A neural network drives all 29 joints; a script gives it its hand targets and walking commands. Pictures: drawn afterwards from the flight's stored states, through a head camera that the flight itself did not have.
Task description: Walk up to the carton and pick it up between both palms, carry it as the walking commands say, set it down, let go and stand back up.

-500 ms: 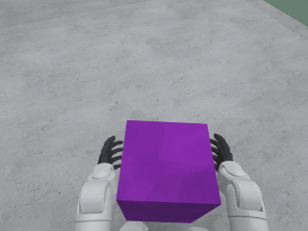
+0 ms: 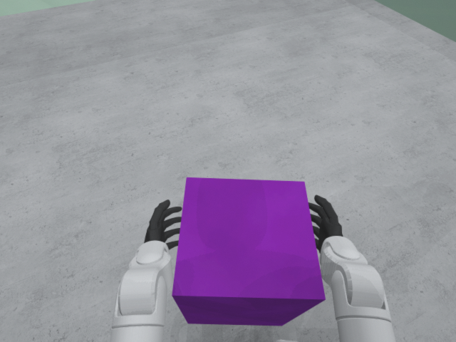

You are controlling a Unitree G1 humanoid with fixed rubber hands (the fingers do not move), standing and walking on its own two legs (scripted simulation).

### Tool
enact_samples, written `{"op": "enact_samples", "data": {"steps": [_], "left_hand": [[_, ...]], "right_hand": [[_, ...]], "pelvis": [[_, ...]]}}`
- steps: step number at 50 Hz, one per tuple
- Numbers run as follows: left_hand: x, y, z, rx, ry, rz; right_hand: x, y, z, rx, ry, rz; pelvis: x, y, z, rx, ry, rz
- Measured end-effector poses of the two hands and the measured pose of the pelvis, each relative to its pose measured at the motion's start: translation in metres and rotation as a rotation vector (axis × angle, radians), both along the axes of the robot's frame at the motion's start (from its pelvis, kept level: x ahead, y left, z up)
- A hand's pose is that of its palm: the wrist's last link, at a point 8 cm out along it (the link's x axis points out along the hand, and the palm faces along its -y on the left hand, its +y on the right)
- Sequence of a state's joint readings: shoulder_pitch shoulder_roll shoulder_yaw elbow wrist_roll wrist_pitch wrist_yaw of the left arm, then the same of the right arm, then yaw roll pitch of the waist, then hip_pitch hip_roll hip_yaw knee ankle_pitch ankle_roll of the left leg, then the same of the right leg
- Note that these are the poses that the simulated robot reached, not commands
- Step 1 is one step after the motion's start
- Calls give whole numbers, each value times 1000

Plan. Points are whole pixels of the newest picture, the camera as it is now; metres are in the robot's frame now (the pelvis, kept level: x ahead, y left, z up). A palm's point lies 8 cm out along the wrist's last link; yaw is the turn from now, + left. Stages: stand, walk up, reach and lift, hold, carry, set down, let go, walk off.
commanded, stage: carry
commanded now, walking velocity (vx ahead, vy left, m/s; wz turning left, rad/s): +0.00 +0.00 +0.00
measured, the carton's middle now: (239, 260) +0.27 +0.01 -0.06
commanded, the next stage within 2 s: none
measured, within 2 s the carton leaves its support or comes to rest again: neither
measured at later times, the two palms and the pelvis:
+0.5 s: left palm (183, 163) +0.45 +0.13 +0.01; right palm (319, 163) +0.46 -0.16 +0.01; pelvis +0.18 -0.02 -0.02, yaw +0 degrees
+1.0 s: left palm (214, 93) +0.71 +0.08 -0.01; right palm (318, 97) +0.71 -0.22 -0.02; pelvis +0.44 -0.06 -0.03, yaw +0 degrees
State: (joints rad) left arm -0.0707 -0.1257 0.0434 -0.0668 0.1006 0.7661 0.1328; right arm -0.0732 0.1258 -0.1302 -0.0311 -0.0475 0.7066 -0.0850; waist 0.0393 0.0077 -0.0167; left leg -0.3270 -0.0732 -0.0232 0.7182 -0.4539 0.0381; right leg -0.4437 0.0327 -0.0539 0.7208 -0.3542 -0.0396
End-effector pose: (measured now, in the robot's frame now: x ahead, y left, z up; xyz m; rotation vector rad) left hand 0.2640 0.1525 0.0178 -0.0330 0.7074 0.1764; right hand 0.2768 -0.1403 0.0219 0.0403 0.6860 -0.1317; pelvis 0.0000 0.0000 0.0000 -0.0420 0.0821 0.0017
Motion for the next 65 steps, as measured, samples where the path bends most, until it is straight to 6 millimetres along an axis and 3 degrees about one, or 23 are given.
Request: {"op": "enact_samples", "data": {"steps": [6,15,23,30,34,39,44,50,59,65], "left_hand": [[36,1,-6,12,30,-16],[97,-12,-15,22,16,0],[168,-17,-11,9,-37,-12],[234,-40,-19,27,-22,-50],[277,-55,-24,42,-12,-59],[325,-68,-24,52,4,-61],[378,-71,-18,62,-12,-54],[450,-76,-24,75,-30,-73],[564,-112,-48,104,-2,-94],[638,-130,-29,104,16,-78]], "right_hand": [[35,1,-7,9,30,-9],[101,-12,-18,14,18,13],[166,-17,-14,5,-36,-2],[224,-40,-23,20,-21,-36],[262,-56,-36,39,-9,-44],[313,-69,-34,40,5,-37],[367,-71,-32,49,-12,-32],[438,-76,-37,64,-32,-53],[543,-112,-74,105,-3,-79],[622,-130,-55,107,11,-64]], "pelvis": [[32,2,2,-4,19,-6],[89,-15,-6,24,47,4],[162,-17,-17,30,-13,0],[222,-30,-21,45,2,-14],[266,-44,-29,61,-5,-14],[319,-57,-25,79,-29,-2],[371,-62,-23,86,-25,5],[438,-62,-34,72,-10,-14],[549,-92,-56,96,-5,-28],[629,-115,-33,122,-25,-4]]}}
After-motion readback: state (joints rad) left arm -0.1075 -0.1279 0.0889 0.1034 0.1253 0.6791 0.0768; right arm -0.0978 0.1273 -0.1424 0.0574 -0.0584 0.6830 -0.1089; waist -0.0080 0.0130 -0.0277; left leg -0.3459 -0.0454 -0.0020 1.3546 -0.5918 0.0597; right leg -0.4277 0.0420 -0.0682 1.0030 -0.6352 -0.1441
